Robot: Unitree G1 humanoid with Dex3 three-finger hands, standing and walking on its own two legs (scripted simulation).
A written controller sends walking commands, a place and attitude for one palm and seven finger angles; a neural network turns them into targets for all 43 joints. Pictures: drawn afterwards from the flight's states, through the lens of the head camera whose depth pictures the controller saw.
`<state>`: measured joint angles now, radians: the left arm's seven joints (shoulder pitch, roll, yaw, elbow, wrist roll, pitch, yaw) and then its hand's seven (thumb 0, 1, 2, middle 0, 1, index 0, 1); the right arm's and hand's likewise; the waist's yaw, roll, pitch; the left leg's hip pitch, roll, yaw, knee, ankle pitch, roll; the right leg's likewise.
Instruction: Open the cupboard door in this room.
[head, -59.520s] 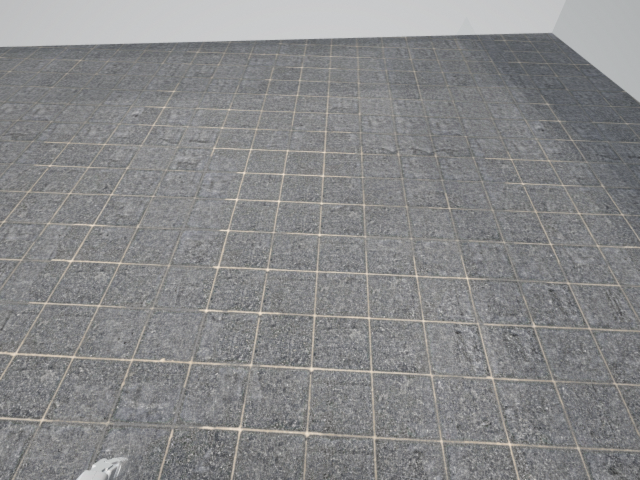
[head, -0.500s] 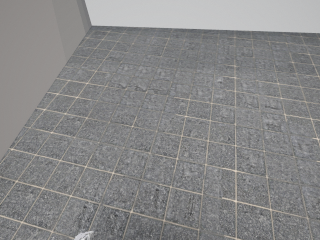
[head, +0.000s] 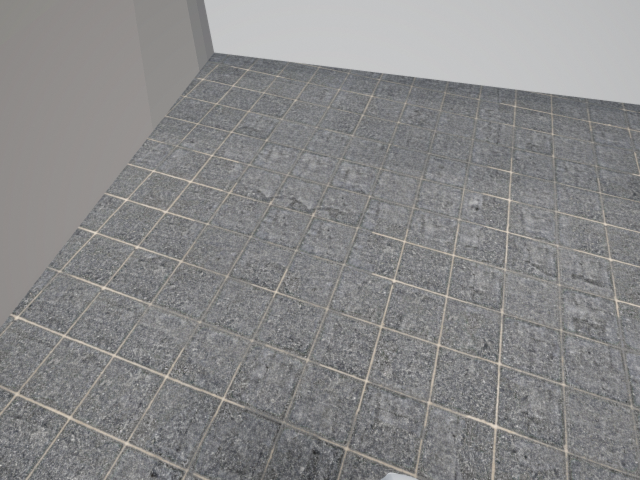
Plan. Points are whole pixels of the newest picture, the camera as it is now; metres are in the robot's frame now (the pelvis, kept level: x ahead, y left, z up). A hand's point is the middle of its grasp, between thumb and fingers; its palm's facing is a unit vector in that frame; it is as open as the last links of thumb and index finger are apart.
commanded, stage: turn to face it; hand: left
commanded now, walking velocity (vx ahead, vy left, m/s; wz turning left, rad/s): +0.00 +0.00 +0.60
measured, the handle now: out of the picture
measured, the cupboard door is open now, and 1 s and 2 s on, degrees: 46 46 46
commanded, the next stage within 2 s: none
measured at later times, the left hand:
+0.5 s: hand out of the picture +0.11 +0.21 -0.19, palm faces +0.32 -0.91 -0.26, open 7.3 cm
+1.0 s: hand out of the picture +0.10 +0.13 -0.17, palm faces +0.59 -0.77 -0.23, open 7.3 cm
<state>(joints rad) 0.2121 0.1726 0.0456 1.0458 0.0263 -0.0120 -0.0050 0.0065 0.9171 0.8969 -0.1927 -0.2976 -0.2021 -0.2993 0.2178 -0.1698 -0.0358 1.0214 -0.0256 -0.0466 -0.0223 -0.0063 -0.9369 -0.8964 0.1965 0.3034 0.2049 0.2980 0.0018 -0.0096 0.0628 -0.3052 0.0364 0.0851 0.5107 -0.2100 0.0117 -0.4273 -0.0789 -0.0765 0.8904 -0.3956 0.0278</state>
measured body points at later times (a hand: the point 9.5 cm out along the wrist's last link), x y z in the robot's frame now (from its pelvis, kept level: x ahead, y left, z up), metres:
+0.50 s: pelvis +0.11 -0.02 -0.01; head +0.16 +0.02 +0.43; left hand +0.10 +0.26 -0.17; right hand +0.30 -0.23 -0.14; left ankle +0.11 +0.09 -0.73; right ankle +0.09 -0.16 -0.67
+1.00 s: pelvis +0.17 -0.05 +0.00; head +0.22 -0.01 +0.44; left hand +0.07 +0.17 -0.15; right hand +0.42 -0.19 -0.14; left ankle +0.11 +0.04 -0.71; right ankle +0.21 -0.16 -0.73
